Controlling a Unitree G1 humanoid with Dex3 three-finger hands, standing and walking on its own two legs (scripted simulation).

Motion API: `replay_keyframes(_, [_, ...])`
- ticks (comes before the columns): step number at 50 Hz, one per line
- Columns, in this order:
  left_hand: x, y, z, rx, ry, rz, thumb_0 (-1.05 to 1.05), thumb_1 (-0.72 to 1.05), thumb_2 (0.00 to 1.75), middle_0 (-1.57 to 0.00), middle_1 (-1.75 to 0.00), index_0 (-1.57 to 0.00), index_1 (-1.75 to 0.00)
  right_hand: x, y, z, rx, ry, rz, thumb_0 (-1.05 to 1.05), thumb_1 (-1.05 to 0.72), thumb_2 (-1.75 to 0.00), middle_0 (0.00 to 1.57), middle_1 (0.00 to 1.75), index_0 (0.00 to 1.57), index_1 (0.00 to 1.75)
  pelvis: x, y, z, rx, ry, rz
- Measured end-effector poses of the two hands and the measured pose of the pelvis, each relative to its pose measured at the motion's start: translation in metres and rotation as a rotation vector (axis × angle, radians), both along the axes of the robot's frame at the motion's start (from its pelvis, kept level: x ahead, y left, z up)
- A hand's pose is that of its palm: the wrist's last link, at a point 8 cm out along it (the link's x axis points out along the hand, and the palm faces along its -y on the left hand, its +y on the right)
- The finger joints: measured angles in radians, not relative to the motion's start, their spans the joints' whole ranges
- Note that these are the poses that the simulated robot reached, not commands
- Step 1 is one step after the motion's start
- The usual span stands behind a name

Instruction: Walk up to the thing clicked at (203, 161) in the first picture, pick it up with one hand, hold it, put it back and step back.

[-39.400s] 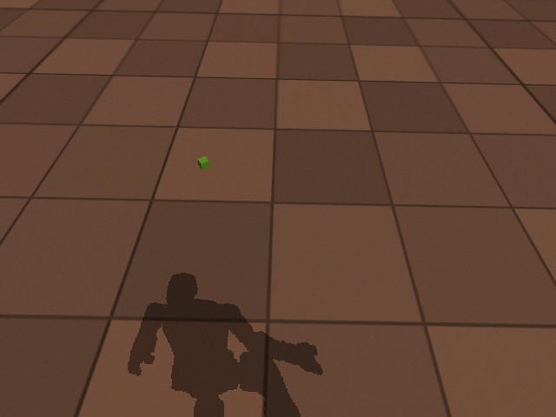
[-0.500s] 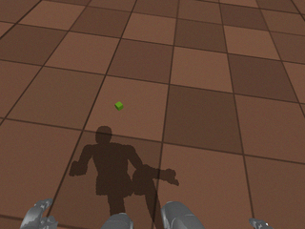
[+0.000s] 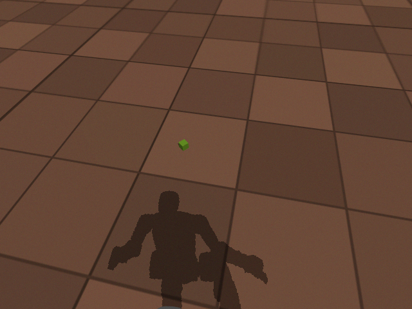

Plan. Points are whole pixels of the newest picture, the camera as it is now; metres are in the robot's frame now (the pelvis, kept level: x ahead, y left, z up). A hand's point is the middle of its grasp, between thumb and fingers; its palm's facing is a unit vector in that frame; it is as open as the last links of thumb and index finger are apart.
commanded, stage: step back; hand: left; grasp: from above
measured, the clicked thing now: (183, 145) +1.13 +0.22 -0.74
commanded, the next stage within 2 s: stand in 0.86 s
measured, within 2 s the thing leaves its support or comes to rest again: neither
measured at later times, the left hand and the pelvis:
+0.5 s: hand out of the picture +0.09 +0.27 -0.15, palm faces +0.04 -0.93 -0.37, open 7.4 cm; pelvis +0.03 +0.00 +0.00, yaw +1 degrees
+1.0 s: hand (92, 300) +0.15 +0.26 -0.13, palm faces -0.02 -0.94 -0.35, open 7.4 cm; pelvis +0.05 +0.01 +0.02, yaw -1 degrees
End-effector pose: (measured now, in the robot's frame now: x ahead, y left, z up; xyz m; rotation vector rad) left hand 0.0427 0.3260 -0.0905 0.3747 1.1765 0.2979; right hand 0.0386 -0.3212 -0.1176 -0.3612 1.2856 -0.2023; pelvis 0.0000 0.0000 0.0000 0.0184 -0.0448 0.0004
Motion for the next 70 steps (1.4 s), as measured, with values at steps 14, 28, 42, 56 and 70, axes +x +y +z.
replay_keyframes(14, [0.028,-0.019,-0.01,-0.045,-0.032,-0.042,0.0,0.9,0.9,-0.2,-0.3,-0.21,-0.3,0.019,0.005,0.005,0.026,-0.11,-0.022,0.01,-0.9,-0.89,0.21,0.3,0.2,0.3,0.004,-0.012,0.001,-0.031,-0.015,-0.014])
replay_keyframes(28, [0.049,-0.011,-0.022,-0.082,0.006,0.007,0.0,0.9,0.9,-0.2,-0.3,-0.21,-0.3,0.075,0.019,0.01,-0.006,-0.1,0.019,0.01,-0.9,-0.9,0.2,0.3,0.2,0.3,0.035,0.007,0.001,-0.006,-0.009,0.001])
replay_keyframes(42, [0.09,-0.011,-0.01,-0.08,-0.011,-0.029,0.0,0.9,0.9,-0.2,-0.3,-0.21,-0.3,0.127,0.047,0.019,0.06,-0.169,0.021,0.01,-0.9,-0.89,0.21,0.3,0.2,0.3,0.049,0.009,0.014,-0.025,0.001,-0.022])
replay_keyframes(56, [0.095,-0.022,-0.004,-0.107,0.0,-0.066,0.0,0.9,0.9,-0.2,-0.3,-0.21,-0.3,0.105,0.036,0.027,0.051,-0.148,-0.028,0.01,-0.9,-0.89,0.21,0.3,0.2,0.3,0.049,0.01,0.023,-0.018,-0.013,-0.029])
replay_keyframes(70, [0.078,-0.021,-0.007,-0.11,0.044,-0.073,0.0,0.9,0.9,-0.2,-0.3,-0.21,-0.3,0.056,0.032,0.022,0.041,-0.051,-0.072,0.01,-0.9,-0.89,0.2,0.3,0.2,0.3,0.042,0.011,0.024,-0.019,-0.008,-0.03])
